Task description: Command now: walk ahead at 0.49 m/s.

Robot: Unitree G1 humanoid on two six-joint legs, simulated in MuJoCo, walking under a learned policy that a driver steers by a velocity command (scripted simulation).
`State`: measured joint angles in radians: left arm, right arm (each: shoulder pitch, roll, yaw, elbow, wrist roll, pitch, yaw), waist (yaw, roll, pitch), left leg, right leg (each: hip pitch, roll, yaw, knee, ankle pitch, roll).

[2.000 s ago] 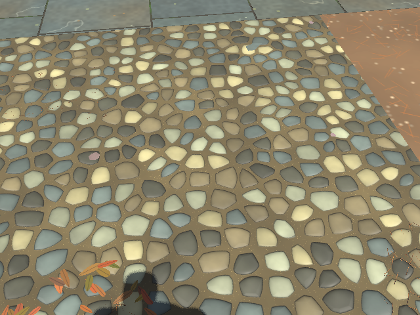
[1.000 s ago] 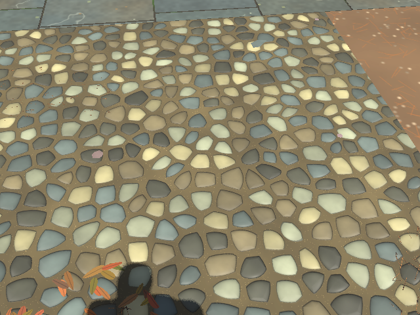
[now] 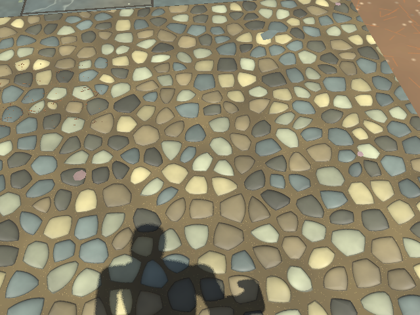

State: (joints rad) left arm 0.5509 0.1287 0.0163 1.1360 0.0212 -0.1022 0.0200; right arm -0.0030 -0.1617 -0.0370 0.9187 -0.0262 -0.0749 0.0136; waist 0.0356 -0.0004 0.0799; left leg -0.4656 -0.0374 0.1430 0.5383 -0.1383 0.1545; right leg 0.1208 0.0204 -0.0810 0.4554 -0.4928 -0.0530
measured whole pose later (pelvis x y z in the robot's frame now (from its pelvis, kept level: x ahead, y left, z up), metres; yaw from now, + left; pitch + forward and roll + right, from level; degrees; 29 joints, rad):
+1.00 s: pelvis +0.52 -0.01 +0.02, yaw +1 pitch -1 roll -1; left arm 0.39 0.14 0.01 1.08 0.02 -0.08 0.02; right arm 0.14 -0.15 -0.02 0.98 -0.02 -0.05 -0.02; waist 0.04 0.03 0.08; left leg -0.43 0.02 0.07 0.59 -0.12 0.06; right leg -0.03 0.08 -0.10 0.35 -0.31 -0.08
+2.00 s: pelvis +0.57 -0.02 +0.03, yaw -16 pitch +1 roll -1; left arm 0.32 0.24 0.06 0.89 0.02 -0.04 0.01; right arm 0.25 -0.23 -0.05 0.88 -0.03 -0.02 0.02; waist 0.02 -0.02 -0.02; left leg -0.22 0.00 0.05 0.49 -0.32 0.08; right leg -0.11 0.04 -0.03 0.35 -0.25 -0.05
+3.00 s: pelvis +0.70 -0.02 +0.02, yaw -45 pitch +1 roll +0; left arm 0.22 0.29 0.09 0.76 0.01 0.05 -0.01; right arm 0.19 -0.26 -0.03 0.72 -0.01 0.02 -0.05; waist 0.03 -0.04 0.04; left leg -0.26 -0.04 -0.04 0.49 -0.25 0.02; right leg -0.37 0.16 0.20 0.53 -0.22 -0.04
